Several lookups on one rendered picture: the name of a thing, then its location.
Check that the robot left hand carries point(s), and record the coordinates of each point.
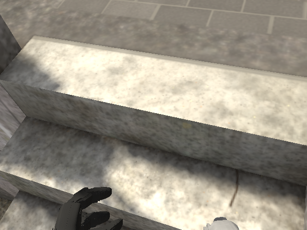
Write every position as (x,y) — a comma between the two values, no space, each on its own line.
(70,215)

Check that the robot right shin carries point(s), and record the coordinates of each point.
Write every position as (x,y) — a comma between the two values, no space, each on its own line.
(221,218)

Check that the right robot thigh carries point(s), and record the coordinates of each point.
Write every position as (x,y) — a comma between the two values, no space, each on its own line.
(224,224)

